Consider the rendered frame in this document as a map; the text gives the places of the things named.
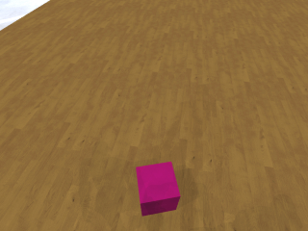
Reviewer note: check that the carton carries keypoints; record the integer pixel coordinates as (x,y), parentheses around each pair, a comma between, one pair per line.
(158,189)

